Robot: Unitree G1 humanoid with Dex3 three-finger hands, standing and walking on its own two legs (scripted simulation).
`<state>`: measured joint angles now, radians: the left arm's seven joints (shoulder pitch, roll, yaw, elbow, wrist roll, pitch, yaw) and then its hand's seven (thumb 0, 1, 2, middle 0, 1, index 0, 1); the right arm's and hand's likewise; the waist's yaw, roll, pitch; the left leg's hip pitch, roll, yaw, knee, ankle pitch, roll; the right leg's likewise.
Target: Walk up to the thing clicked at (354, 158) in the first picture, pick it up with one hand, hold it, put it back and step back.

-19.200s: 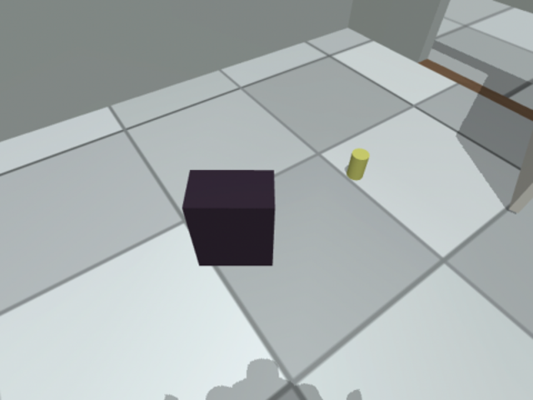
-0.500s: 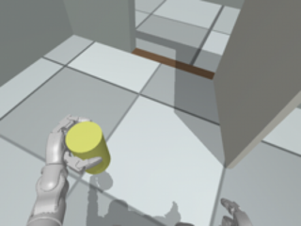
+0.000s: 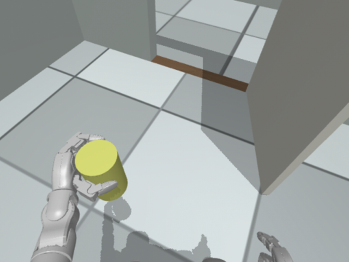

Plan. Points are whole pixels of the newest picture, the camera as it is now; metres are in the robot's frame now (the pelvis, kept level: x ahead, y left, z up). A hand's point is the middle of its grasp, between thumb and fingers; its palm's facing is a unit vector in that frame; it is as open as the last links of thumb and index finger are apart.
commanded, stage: hold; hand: left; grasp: from the side
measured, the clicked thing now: (104, 172) +0.32 +0.16 +0.00
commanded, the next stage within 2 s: crouch in 0.40 s
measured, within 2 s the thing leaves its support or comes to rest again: neither
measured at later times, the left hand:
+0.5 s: hand (95, 165) +0.32 +0.17 +0.03, palm faces +0.08 -1.00 -0.04, open 11.6 cm
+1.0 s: hand (106, 182) +0.34 +0.18 -0.10, palm faces +0.12 -0.99 -0.03, open 11.6 cm
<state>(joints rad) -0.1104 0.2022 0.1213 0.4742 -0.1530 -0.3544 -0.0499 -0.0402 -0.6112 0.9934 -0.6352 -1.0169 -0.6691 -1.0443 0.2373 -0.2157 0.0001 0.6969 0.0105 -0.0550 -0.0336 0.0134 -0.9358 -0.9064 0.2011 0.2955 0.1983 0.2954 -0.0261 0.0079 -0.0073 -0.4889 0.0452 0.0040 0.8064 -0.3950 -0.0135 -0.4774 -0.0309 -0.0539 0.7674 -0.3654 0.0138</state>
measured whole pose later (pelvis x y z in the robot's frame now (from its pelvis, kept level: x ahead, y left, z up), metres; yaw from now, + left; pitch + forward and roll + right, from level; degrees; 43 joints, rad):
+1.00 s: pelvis -0.03 +0.00 -0.08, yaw +0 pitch +20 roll -2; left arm -0.33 0.23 0.22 0.85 -0.12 -0.65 -0.06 -0.04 -0.61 0.98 -0.64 -1.01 -0.68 -1.03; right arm 0.20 -0.24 -0.02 0.69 -0.04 -0.07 0.04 0.01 -0.90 -0.90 0.20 0.30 0.20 0.30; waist -0.07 -0.01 -0.11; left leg -1.08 0.05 -0.02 1.26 -0.53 -0.02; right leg -1.06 -0.04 -0.06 1.21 -0.50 0.01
